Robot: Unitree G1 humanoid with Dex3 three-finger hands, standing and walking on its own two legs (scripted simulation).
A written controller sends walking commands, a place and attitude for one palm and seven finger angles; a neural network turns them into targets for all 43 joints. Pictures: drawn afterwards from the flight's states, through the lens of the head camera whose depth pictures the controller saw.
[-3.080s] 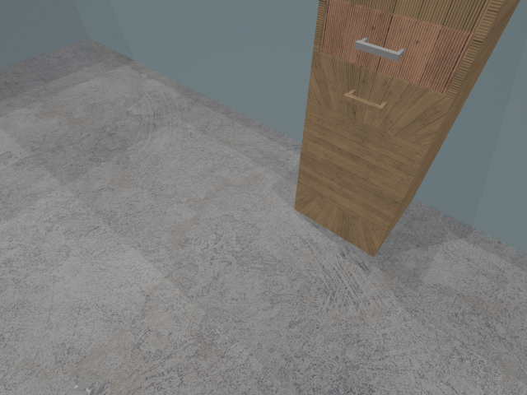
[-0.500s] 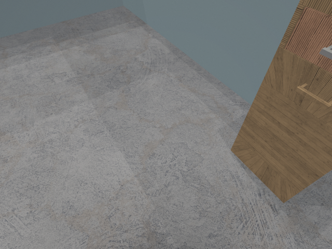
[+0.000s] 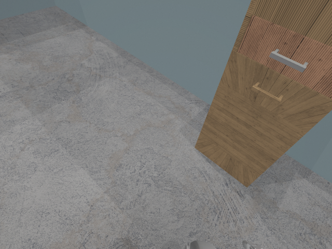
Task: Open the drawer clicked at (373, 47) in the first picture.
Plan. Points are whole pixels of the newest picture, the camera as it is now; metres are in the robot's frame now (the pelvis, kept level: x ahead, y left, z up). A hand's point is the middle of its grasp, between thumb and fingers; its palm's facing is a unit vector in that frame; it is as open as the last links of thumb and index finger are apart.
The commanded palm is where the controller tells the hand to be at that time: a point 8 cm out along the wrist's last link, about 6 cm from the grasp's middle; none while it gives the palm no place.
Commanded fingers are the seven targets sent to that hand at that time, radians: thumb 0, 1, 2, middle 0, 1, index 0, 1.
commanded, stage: turn to face it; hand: left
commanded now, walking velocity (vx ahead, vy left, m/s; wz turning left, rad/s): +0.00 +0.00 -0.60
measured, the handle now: (288, 59) +0.74 -0.35 +0.10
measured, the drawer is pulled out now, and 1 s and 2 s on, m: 0.00 0.00 0.00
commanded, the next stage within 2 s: take the last steps up to it in 0.88 s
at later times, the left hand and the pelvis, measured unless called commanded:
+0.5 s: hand (129, 235) +0.17 +0.11 -0.15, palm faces -0.31 -0.91 -0.27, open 7.4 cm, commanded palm none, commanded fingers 0.00 0.90 0.90 -0.20 -0.30 -0.20 -0.30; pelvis -0.01 -0.04 -0.01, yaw -18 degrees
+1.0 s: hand out of the picture +0.13 +0.15 -0.17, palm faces -0.46 -0.86 -0.21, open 7.4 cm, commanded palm none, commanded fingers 0.00 0.90 0.90 -0.20 -0.30 -0.20 -0.30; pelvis -0.01 +0.00 +0.00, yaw -31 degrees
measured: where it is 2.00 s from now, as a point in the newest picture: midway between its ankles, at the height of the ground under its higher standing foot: outside the picture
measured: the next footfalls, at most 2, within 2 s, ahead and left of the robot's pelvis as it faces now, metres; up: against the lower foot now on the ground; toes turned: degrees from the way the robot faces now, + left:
right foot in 0.30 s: +0.01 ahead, -0.16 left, +0.00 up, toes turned -18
left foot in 0.70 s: +0.09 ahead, +0.08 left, +0.00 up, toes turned -19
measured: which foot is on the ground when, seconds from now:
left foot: down 0.00-0.30, up 0.32-0.68, down 0.70-1.00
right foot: up 0.00-0.28, down 0.30-0.72, up 0.74-1.00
